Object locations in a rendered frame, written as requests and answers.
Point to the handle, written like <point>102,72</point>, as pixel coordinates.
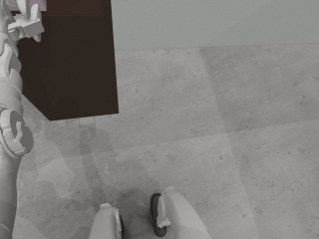
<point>42,5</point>

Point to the robot left forearm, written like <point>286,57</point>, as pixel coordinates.
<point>11,84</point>

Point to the robot left hand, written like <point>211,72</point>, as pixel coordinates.
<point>27,24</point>

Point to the cabinet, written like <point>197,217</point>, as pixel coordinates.
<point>71,73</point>

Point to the drawer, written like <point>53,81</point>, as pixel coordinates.
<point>71,7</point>

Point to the robot left upper arm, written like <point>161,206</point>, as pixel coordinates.
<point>16,139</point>

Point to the robot right shin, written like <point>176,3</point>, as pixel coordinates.
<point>160,221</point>

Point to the robot right foot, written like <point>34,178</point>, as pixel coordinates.
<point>159,231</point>

